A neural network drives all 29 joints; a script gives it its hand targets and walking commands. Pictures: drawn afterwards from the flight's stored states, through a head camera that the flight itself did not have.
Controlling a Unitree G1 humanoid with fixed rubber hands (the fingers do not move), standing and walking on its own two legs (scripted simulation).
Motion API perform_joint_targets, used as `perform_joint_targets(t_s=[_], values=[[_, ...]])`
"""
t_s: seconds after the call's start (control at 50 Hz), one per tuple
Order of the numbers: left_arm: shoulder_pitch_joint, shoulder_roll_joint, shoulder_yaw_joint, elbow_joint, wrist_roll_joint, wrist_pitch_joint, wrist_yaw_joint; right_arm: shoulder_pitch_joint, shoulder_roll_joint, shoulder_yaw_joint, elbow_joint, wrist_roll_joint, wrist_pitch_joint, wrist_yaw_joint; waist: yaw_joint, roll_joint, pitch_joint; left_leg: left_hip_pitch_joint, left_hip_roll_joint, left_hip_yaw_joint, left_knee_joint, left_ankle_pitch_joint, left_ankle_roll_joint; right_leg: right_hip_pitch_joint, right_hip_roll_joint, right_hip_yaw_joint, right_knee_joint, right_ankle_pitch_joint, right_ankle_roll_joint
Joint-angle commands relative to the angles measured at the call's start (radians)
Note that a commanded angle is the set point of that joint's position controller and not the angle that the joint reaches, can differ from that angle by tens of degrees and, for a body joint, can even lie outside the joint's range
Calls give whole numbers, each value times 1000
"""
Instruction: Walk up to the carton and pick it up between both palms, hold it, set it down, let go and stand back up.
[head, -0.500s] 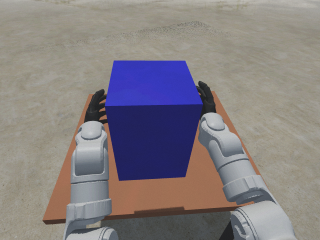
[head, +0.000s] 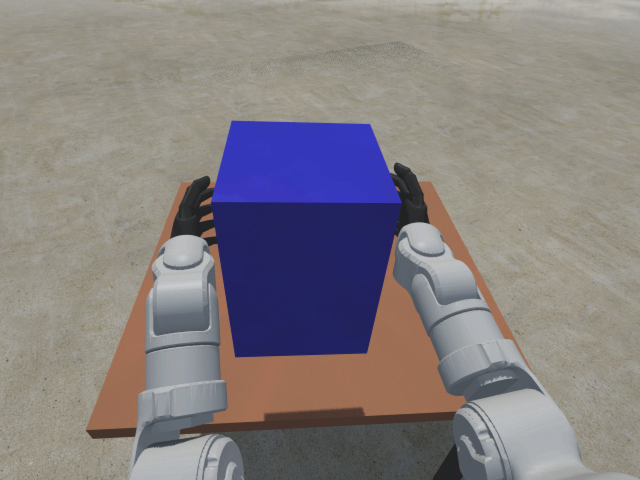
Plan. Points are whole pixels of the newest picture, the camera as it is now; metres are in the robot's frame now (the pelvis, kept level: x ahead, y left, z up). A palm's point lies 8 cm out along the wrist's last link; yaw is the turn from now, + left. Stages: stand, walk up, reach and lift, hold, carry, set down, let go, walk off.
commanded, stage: hold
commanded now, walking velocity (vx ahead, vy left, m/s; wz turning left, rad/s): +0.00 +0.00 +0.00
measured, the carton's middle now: (302, 241) +0.39 +0.01 +0.14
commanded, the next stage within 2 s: none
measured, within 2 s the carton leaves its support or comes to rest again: neither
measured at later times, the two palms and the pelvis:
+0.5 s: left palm (189, 243) +0.36 +0.15 +0.18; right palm (412, 227) +0.37 -0.12 +0.18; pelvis +0.01 +0.00 +0.00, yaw +1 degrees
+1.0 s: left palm (191, 238) +0.36 +0.14 +0.19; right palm (416, 221) +0.37 -0.12 +0.19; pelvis +0.00 +0.00 +0.00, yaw +0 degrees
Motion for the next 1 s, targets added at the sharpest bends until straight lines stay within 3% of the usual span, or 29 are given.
perform_joint_targets(t_s=[0.0, 0.04, 0.18, 0.3, 0.38, 0.4, 0.46, 0.56, 0.58, 0.6, 0.7, 0.72, 0.8, 0.84, 0.9, 0.98], values=[[-774, -616, -578, -221, -220, -107, -109, -761, 609, 421, -404, 106, -118, 120, -35, 134, -576, 193, -55, 22, 64, 310, -32, 88, 62, -40, -12, 192, 56], [-751, -610, -594, -227, -223, -107, -103, -734, 604, 439, -411, 113, -112, 111, -48, 130, -559, 199, -57, 17, 72, 333, -37, 86, 61, -41, -10, 219, 61], [-642, -555, -513, -168, -155, -75, -134, -614, 558, 390, -322, 77, -77, 110, -49, 95, -363, 100, -52, 25, -5, 184, -25, 121, 52, -42, -23, 129, 62], [-670, -595, -597, -271, -203, -83, -126, -688, 584, 471, -462, 131, -98, 99, -42, 124, -495, 176, -55, 8, 65, 372, -48, 139, 66, -48, -4, 259, 60], [-674, -593, -621, -292, -222, -93, -109, -683, 590, 502, -492, 135, -96, 95, -34, 113, -514, 182, -55, 5, 69, 364, -43, 118, 67, -45, -3, 253, 60], [-685, -616, -719, -409, -281, -112, -85, -656, 589, 516, -562, 158, -103, 105, -71, 146, -596, 203, -57, -4, 78, 411, -65, 140, 80, -43, 26, 305, 55], [-655, -558, -667, -327, -243, -100, -67, -603, 575, 499, -482, 135, -63, 112, -48, 104, -463, 152, -59, 0, 39, 287, -46, 122, 68, -31, 4, 232, 59], [-633, -545, -577, -228, -193, -68, -88, -622, 562, 454, -407, 101, -35, 119, -18, 79, -355, 70, -60, 18, -24, 119, -14, 125, 53, -17, -14, 115, 56], [-650, -545, -565, -215, -187, -64, -95, -614, 554, 427, -369, 89, -31, 122, -31, 82, -331, 58, -58, 20, -37, 87, -12, 121, 48, -15, -18, 88, 54], [-658, -545, -552, -208, -185, -64, -100, -626, 566, 425, -370, 86, -33, 125, -22, 74, -345, 54, -59, 23, -43, 72, -6, 127, 47, -15, -18, 74, 54], [-728, -568, -550, -191, -201, -85, -104, -712, 607, 431, -391, 99, -54, 125, -20, 75, -418, 72, -67, 26, -18, 123, -5, 141, 50, -16, -7, 133, 65], [-740, -568, -545, -191, -203, -90, -101, -737, 619, 447, -403, 110, -60, 126, -4, 74, -444, 72, -69, 26, -11, 134, -2, 141, 50, -14, -4, 137, 66], [-785, -559, -541, -190, -221, -114, -93, -744, 641, 448, -380, 105, -61, 123, -8, 59, -480, 78, -73, 27, -13, 111, 7, 118, 46, -10, -6, 134, 72], [-766, -543, -514, -173, -208, -114, -93, -736, 647, 454, -372, 105, -58, 123, 9, 38, -481, 77, -75, 30, -14, 109, 16, 123, 48, -9, -9, 135, 75], [-768, -548, -518, -184, -213, -116, -92, -727, 645, 453, -371, 107, -59, 121, 4, 55, -508, 79, -74, 27, -11, 127, 10, 130, 51, -11, -6, 138, 74], [-787, -563, -520, -164, -206, -109, -92, -687, 622, 393, -286, 79, -49, 130, -28, 83, -429, 66, -65, 30, -33, 66, -2, 84, 51, -15, -18, 54, 61]])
